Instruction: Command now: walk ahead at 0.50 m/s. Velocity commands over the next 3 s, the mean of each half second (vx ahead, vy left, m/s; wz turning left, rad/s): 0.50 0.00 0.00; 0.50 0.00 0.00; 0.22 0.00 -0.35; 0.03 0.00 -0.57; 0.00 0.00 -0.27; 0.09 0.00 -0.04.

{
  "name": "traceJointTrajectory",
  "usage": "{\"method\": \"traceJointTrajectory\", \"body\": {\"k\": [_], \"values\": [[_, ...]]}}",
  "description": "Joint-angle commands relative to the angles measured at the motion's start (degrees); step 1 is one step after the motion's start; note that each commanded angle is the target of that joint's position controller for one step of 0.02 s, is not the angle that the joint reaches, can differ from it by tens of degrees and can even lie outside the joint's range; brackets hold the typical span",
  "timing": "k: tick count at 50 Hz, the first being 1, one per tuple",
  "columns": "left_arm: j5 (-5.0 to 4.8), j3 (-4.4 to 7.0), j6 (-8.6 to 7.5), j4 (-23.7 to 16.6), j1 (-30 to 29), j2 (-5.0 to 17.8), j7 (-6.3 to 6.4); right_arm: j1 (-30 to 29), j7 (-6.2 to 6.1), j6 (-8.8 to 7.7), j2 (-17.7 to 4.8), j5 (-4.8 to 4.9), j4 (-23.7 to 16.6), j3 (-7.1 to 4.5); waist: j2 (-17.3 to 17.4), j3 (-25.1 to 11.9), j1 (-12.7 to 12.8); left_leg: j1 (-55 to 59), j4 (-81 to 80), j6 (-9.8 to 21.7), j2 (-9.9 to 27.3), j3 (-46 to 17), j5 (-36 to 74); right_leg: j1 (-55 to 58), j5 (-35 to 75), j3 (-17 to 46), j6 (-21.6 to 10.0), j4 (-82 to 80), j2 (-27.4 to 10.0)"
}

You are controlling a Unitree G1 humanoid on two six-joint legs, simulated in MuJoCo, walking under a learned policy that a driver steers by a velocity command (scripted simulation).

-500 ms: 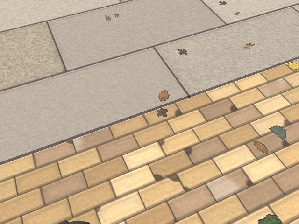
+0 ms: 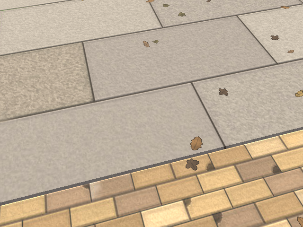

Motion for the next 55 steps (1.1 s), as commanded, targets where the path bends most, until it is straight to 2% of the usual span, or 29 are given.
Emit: {"method": "traceJointTrajectory", "body": {"k": [1, 3, 4, 5, 6, 7, 8, 9, 10, 11, 13, 16, 22, 29, 31, 32, 33, 34, 35, 36, 37, 38, 39, 40, 41, 43, 46, 51, 55], "values": [[0.51, 1.46, -0.14, -0.23, 4.32, 8.27, 0.78, -6.41, -0.16, -1.18, -3.76, 0.07, -5.02, -0.63, -5.66, 4.55, -0.72, -2.60, -3.63, 1.62, -1.35, 0.94, -2.81, 2.03, 32.19, 7.67, -6.60, 0.73, -18.30], [0.69, 1.68, -0.02, -0.18, 2.52, 8.93, 1.08, -3.50, -0.45, -1.76, -4.26, 0.11, -4.53, -1.02, -5.82, 3.20, -2.82, 3.49, -6.48, 3.48, -3.38, 1.91, -7.18, 2.95, 42.87, 6.32, -5.71, 5.67, -18.54], [0.70, 1.84, 0.06, -0.16, 1.66, 9.47, 1.11, 1.23, -0.84, -2.08, -4.91, 0.08, -3.04, -1.51, -6.17, 0.70, -4.79, 10.05, -7.83, 4.53, -5.32, 2.72, -8.88, 2.53, 50.26, 5.57, -4.99, 11.15, -18.07], [0.44, 1.88, 0.27, -0.23, 0.57, 9.67, 0.97, 10.07, -1.33, -2.58, -5.77, -0.12, 0.02, -2.23, -4.95, -3.65, -8.48, 20.53, -11.49, 5.87, -7.06, 3.61, -6.91, 0.37, 52.36, 3.92, -3.97, 20.93, -16.26], [-0.05, 1.52, 0.15, -1.24, -0.11, 8.88, 0.80, 20.38, -1.97, -3.13, -8.80, -1.26, 2.96, -3.42, -3.08, -9.59, -12.12, 35.90, -11.72, 8.36, -1.32, -2.71, -7.68, -9.81, 40.82, 2.67, -2.89, 34.13, -14.14], [-2.32, 0.37, 0.12, -3.07, 4.80, 3.55, 0.10, 27.85, -2.32, -3.16, -15.28, -2.64, 3.57, -5.13, 8.27, -18.65, -11.44, 54.09, -14.38, 15.75, 16.77, -28.87, -13.41, -29.80, 9.42, -1.46, 0.04, 57.45, -5.59], [-1.19, 1.66, 0.24, -2.32, 4.06, 7.25, 0.08, 25.03, -1.61, -2.16, -13.88, -0.43, 3.64, -5.04, 6.28, -19.23, -10.39, 52.55, -22.47, 17.99, 19.81, -42.84, -15.32, -38.22, -14.43, 4.92, -0.42, 66.62, -1.50], [-0.37, 2.22, 0.42, -4.02, -1.62, 8.28, 0.05, 17.98, -1.40, -1.96, -11.43, 0.74, 2.75, -4.36, 2.63, -8.85, -7.47, 43.73, -23.76, 15.83, 17.26, -33.29, -18.52, -42.19, -9.26, 6.96, -0.96, 67.13, -5.69], [-0.13, 2.10, 0.15, -4.99, -5.22, 7.56, -0.27, 13.62, -1.10, -2.32, -7.65, 0.83, 1.94, -3.39, 0.08, -3.72, -6.20, 35.45, -26.32, 14.04, 14.91, -26.78, -15.69, -41.11, -4.70, 6.91, -0.93, 63.87, -7.75], [0.09, 2.15, 0.48, -4.98, -6.17, 6.41, -0.42, 12.06, -1.09, -2.74, -5.44, 0.67, 2.21, -2.75, -0.26, -0.74, -4.28, 29.72, -28.16, 11.63, 12.00, -21.49, -11.91, -38.40, -2.43, 6.71, -0.72, 60.18, -9.45], [1.26, 1.89, 2.03, -4.32, -4.26, 4.19, -1.05, 13.39, -1.49, -3.52, -3.04, 0.67, 3.90, -1.87, 1.09, 0.05, -1.80, 24.04, -29.85, 9.32, 8.46, -14.84, -5.82, -33.25, -0.73, 6.08, 0.52, 56.13, -10.55], [1.31, 2.09, 3.23, -5.92, -7.96, 4.29, -1.62, 17.86, -1.68, -4.44, -5.41, 0.74, 5.80, -2.19, 0.93, 0.88, -1.26, 24.05, -31.34, 9.69, 7.14, -10.98, 0.28, -36.28, 3.04, 4.45, 1.90, 52.61, -11.20], [0.40, 1.67, 3.38, -10.94, -22.89, 4.58, -1.87, 24.43, -1.77, -4.22, -5.38, 0.70, 7.31, -1.60, 1.12, 3.35, -4.59, 29.11, -32.48, 8.34, 5.34, -7.18, 6.80, -42.34, 13.56, 1.83, 3.74, 36.57, -11.34], [0.22, 1.28, 2.57, -14.56, -32.25, 5.08, -1.70, 30.22, -2.76, -3.81, -6.06, -0.20, 9.71, -1.61, 1.90, 4.40, -6.99, 41.21, -28.10, 9.01, 8.46, -6.39, 17.06, -42.47, 11.18, 0.12, 1.25, 25.05, -8.58], [0.17, 1.60, 2.00, -14.43, -30.24, 5.61, -1.49, 28.72, -3.07, -3.70, -6.72, -0.42, 9.79, -1.83, 2.15, 3.52, -5.18, 42.48, -23.89, 8.22, 8.99, -5.33, 26.52, -37.58, 6.87, -0.66, -0.57, 22.33, -6.86], [0.18, 2.01, 1.70, -13.29, -26.37, 6.22, -1.15, 27.70, -3.13, -3.66, -7.27, -0.45, 9.72, -1.99, 2.61, 1.54, -3.38, 42.07, -19.33, 7.45, 8.68, -4.54, 34.51, -31.68, 4.80, -1.49, -1.64, 21.07, -4.98], [0.31, 2.65, 1.25, -10.75, -18.77, 7.02, -0.71, 26.76, -3.02, -3.49, -7.64, -0.28, 9.72, -2.09, 1.94, -2.20, -0.16, 40.91, -10.78, 6.59, 7.36, -3.30, 38.91, -22.74, 5.61, -2.44, -2.90, 17.98, -2.99], [1.16, 3.66, 0.64, -7.45, -8.56, 9.18, -0.13, 25.91, -2.87, -3.49, -7.14, 0.19, 9.16, -1.85, 0.36, -7.77, 3.76, 33.42, 1.03, 5.42, 5.14, -1.64, 32.09, -8.34, 7.62, 0.34, -4.86, 16.48, -5.33], [2.67, 5.18, 0.32, -6.15, 0.71, 15.07, 0.49, 27.23, -2.41, -3.63, -3.61, 1.66, 6.78, -0.86, -7.61, -15.95, 5.38, 17.47, 20.70, 3.42, 0.19, 1.45, 8.53, 8.41, 2.25, 19.57, -9.43, 15.13, -20.99], [1.31, 5.82, 1.28, -5.85, 0.28, 16.70, -0.17, 31.34, -1.98, -3.64, -3.20, 2.59, 7.17, -1.41, -15.89, -20.97, 2.96, 3.27, 37.25, 2.35, -9.42, -1.04, -28.76, 14.97, 1.83, 43.64, -16.11, 6.68, -30.57], [-0.20, 5.19, 1.76, -6.96, -6.81, 13.98, -0.52, 26.14, -2.19, -3.24, -6.73, 1.07, 6.48, -2.36, -6.75, -12.49, 0.60, -1.76, 39.38, 3.20, -4.69, -6.23, -24.46, 7.72, -1.69, 36.64, -13.93, 5.74, -27.47], [-0.47, 4.13, 1.50, -7.84, -11.79, 10.20, -0.74, 21.36, -1.87, -3.52, -5.80, 0.68, 5.05, -2.25, -4.11, -5.76, -0.46, -2.16, 36.98, 3.21, -2.64, -6.18, -19.67, -0.77, -0.19, 29.09, -12.34, 3.82, -25.34], [-0.16, 3.34, 1.11, -7.66, -13.97, 7.46, -0.81, 19.98, -1.71, -3.45, -4.43, 0.63, 4.88, -2.17, -2.55, -1.83, -2.47, 0.19, 32.92, 3.07, -0.63, -5.93, -16.77, -7.42, 3.87, 23.48, -9.91, 1.56, -22.47], [-0.26, 2.73, 0.68, -6.74, -13.76, 5.71, -0.54, 19.78, -1.48, -2.76, -3.83, -0.33, 4.66, -2.27, -3.56, -0.37, -4.04, 2.83, 29.64, 2.53, 0.58, -6.00, -15.57, -11.54, 7.39, 19.37, -8.13, 0.51, -20.10], [-0.21, 2.36, 0.31, -5.92, -13.05, 4.83, -0.32, 21.32, -1.12, -1.94, -2.44, -0.87, 5.28, -2.03, -4.29, -0.37, -5.16, 5.31, 27.98, 1.92, 0.90, -5.57, -14.87, -13.71, 9.52, 16.32, -7.15, -0.28, -18.52], [-0.31, 2.44, -0.51, -4.47, -9.74, 6.04, -0.14, 20.76, -0.59, -0.97, -1.99, -1.10, 4.87, -2.12, -4.51, -0.48, -5.83, 5.19, 26.05, 0.99, 0.89, -4.33, -13.60, -14.27, 15.13, 13.60, -7.45, -0.97, -17.54], [-0.34, 2.59, -0.75, -3.57, -6.78, 7.80, -0.12, 13.40, -0.24, -0.23, -2.76, -0.99, 2.12, -2.19, -4.55, 1.67, -5.16, -0.53, 20.28, -0.55, 2.25, -2.93, -8.15, -13.40, 15.62, 11.08, -7.72, -3.31, -16.75], [-0.42, 2.02, -0.59, -2.44, -1.58, 7.29, -0.12, 1.37, -0.03, -0.39, -2.38, -0.18, -1.99, -1.48, -4.95, 3.28, -2.07, -1.82, 5.22, -1.74, 1.53, -0.54, 0.04, -9.97, 21.16, 8.41, -6.69, -3.59, -15.17], [-0.01, 1.64, 0.04, -1.13, 1.12, 7.39, 0.44, -1.04, -0.96, -1.12, -1.80, 0.15, -2.62, -0.94, -5.87, 2.54, -1.19, 3.25, -2.46, -1.40, -2.45, 1.06, 0.73, -6.10, 42.72, 6.86, -5.59, 4.68, -14.39]]}}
